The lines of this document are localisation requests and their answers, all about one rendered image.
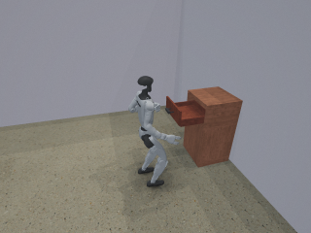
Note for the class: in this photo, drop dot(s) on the right robot forearm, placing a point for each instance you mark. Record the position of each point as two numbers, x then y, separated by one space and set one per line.
157 134

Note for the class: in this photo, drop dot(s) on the drawer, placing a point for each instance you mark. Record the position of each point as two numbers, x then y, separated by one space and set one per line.
186 113

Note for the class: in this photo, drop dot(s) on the right robot foot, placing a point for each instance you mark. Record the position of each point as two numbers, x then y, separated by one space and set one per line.
156 183

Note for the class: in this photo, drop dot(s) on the right robot thigh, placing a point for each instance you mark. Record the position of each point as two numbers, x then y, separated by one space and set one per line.
152 142

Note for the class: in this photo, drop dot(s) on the left robot upper arm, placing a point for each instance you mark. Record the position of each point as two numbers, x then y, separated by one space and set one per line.
131 107

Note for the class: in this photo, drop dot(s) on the handle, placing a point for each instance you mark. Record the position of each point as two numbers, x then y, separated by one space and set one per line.
167 110

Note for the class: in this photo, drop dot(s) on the robot right hand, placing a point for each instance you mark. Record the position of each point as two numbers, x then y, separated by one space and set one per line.
171 139

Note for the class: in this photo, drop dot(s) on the right robot upper arm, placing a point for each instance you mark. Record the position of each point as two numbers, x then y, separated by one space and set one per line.
149 108

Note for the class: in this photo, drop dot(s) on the cabinet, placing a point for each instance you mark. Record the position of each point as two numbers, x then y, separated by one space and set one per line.
210 142

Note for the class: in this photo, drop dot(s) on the robot left hand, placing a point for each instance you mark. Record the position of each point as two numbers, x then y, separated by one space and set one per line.
157 107

